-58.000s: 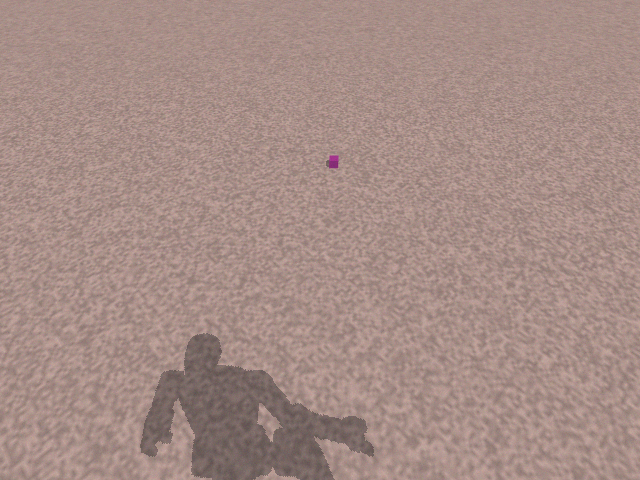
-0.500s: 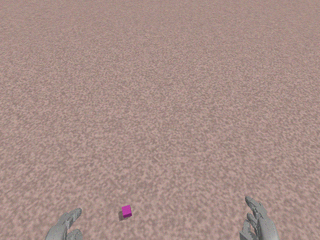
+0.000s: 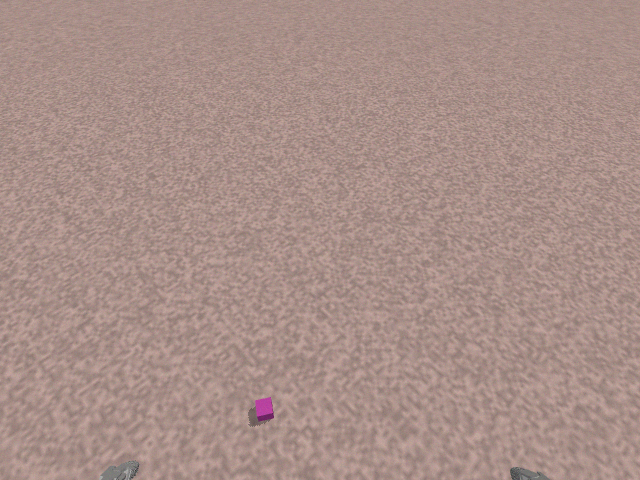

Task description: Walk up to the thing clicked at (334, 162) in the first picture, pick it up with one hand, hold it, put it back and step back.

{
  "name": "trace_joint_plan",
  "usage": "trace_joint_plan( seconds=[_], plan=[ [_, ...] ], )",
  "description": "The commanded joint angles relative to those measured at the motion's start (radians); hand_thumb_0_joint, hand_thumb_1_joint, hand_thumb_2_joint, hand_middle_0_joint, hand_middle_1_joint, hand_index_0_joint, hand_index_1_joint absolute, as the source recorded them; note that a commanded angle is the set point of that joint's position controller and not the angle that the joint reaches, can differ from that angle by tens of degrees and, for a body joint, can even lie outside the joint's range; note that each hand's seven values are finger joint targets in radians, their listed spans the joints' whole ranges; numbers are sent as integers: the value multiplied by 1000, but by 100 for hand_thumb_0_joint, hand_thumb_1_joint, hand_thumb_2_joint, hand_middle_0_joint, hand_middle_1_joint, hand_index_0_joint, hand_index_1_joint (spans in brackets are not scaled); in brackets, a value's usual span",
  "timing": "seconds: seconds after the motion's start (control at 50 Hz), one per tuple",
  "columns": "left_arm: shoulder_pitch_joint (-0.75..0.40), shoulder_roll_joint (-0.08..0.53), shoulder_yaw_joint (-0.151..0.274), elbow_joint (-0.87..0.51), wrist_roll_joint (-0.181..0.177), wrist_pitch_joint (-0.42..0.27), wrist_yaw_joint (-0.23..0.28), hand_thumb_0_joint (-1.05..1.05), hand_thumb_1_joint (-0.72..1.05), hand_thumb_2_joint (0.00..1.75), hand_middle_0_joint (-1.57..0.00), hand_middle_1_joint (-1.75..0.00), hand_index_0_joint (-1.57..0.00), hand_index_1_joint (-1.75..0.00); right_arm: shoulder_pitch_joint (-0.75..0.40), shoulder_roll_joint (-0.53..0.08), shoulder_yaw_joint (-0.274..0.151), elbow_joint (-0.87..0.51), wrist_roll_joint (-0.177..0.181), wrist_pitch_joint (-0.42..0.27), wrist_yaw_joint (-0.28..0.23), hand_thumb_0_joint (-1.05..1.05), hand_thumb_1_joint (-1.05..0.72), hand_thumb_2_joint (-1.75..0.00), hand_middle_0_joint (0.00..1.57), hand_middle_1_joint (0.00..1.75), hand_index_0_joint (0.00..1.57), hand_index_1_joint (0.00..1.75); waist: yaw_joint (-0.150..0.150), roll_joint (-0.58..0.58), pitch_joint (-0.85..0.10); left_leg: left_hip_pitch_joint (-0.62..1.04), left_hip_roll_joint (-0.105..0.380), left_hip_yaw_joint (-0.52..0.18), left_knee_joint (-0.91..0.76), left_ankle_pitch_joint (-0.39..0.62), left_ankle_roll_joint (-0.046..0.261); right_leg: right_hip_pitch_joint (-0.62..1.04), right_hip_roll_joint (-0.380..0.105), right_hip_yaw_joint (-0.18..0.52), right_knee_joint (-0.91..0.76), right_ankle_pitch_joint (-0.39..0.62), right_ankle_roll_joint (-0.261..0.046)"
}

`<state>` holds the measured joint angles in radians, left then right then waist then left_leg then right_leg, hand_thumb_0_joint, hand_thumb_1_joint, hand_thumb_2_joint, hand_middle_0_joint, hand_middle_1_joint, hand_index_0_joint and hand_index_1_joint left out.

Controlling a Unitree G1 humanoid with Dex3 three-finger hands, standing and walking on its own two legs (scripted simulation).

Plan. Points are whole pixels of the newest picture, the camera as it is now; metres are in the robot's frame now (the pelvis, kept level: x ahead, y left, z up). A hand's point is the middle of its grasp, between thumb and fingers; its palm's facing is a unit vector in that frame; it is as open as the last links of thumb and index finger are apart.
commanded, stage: stand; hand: left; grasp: from above
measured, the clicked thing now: (264, 409) +0.45 +0.17 -0.72
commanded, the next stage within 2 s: none
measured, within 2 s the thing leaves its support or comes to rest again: neither
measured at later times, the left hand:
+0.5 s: hand out of the picture +0.02 +0.24 -0.13, palm faces +0.05 -0.94 -0.33, open 7.4 cm
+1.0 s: hand out of the picture +0.06 +0.22 -0.13, palm faces +0.03 -0.94 -0.33, open 7.3 cm
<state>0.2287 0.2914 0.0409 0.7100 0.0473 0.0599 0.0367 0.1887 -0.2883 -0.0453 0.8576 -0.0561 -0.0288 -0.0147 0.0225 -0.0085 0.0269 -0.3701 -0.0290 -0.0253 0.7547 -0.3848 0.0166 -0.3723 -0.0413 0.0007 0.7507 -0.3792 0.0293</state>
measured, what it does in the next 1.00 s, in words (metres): stands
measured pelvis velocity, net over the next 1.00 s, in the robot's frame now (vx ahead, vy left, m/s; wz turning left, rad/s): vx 0.00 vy -0.01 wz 0.01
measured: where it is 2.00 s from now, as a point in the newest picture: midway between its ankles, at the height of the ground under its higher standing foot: outside the picture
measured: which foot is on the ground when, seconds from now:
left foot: down 0.00-1.00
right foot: down 0.00-1.00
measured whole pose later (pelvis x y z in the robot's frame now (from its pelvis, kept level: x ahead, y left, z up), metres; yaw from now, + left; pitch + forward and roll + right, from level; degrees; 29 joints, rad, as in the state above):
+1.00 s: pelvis +0.00 -0.01 +0.03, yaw +1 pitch -4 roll +0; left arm 0.14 0.29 0.03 1.15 0.02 0.00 0.02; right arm 0.15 -0.31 -0.02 1.13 -0.02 0.00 -0.02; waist 0.01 0.02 0.06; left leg -0.10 0.00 -0.05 0.36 -0.19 -0.01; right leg -0.10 -0.02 -0.03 0.35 -0.19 0.01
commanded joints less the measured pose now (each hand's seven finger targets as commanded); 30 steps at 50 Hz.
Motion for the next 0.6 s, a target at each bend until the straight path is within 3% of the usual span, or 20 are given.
trace_joint_plan(
  seconds=[0.0,0.08,0.22,0.3,0.58],
  plan=[
    [-61,141,50,2,-1,-67,8,0,90,90,-20,-30,-20,-30,-43,-145,-43,-47,5,-24,-9,0,-90,-90,20,30,20,30,-2,-2,-74,68,74,-103,-199,209,46,98,-54,63,-199,179,-59],
    [-54,148,48,95,-10,-74,8,0,90,90,-20,-30,-20,-30,-44,-157,-42,8,10,-15,-16,0,-90,-90,20,30,20,30,0,9,-47,111,84,-111,-255,248,36,146,-60,63,-257,223,-58],
    [-52,153,41,227,-18,-67,5,0,90,90,-20,-30,-20,-30,-48,-181,-38,89,19,-1,-21,0,-90,-90,20,30,20,30,-2,60,22,100,111,-155,-431,88,25,228,-46,40,-332,159,-43],
    [-39,154,35,282,-16,-75,1,0,90,90,-20,-30,-20,-30,-53,-179,-36,120,26,0,-17,0,-90,-90,20,30,20,30,0,30,24,129,108,-142,-445,122,19,257,-59,44,-376,177,-40],
    [-75,186,27,356,-15,-82,3,0,90,90,-20,-30,-20,-30,-51,-179,-26,182,30,14,-9,0,-90,-90,20,30,20,30,-14,-18,39,190,100,-111,-438,164,14,230,-78,69,-477,101,-34]
  ],
)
